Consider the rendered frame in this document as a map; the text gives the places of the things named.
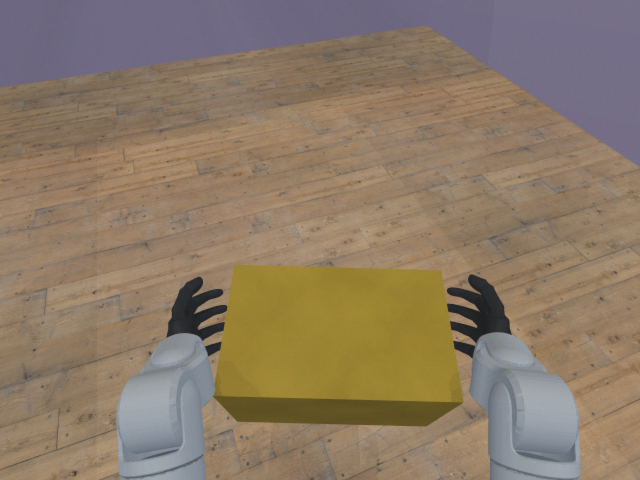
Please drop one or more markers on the right robot hand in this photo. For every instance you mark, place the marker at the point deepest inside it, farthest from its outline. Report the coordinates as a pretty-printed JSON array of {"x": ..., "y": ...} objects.
[{"x": 491, "y": 319}]

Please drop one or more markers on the left robot forearm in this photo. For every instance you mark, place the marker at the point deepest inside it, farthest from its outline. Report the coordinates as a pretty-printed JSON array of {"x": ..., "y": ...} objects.
[{"x": 160, "y": 432}]

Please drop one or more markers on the carton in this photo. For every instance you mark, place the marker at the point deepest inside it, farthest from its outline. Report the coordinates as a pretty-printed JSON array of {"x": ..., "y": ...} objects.
[{"x": 330, "y": 345}]

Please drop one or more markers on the left robot hand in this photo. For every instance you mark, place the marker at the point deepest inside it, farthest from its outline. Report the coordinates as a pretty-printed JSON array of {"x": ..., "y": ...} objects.
[{"x": 185, "y": 321}]

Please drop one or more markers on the right robot forearm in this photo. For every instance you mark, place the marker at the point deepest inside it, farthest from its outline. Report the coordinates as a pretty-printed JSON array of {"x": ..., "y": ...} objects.
[{"x": 533, "y": 419}]

